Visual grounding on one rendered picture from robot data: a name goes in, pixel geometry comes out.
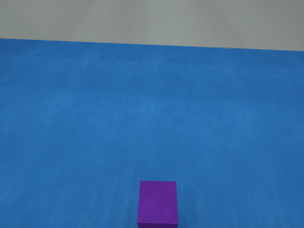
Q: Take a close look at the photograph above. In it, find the carton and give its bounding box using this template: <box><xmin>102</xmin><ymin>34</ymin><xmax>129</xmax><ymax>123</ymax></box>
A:
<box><xmin>137</xmin><ymin>180</ymin><xmax>179</xmax><ymax>228</ymax></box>

